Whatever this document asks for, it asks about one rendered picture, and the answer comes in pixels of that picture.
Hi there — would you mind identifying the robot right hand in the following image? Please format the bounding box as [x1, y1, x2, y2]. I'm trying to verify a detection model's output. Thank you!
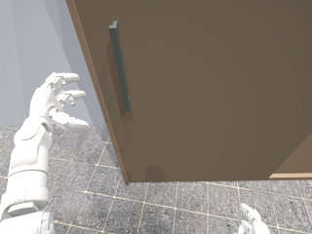
[235, 203, 270, 234]

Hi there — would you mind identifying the robot left upper arm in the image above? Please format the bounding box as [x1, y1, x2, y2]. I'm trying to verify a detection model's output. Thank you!
[0, 211, 56, 234]

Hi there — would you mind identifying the left robot forearm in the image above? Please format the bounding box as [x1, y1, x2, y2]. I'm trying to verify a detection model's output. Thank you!
[0, 116, 54, 222]

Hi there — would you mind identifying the robot left hand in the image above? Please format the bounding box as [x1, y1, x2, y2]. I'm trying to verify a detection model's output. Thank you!
[29, 72, 90, 131]

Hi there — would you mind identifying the handle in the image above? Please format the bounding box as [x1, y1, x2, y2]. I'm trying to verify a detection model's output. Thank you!
[108, 20, 131, 111]

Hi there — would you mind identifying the wardrobe door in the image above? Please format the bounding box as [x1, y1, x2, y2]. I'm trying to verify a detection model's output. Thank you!
[273, 133, 312, 174]
[74, 0, 312, 182]

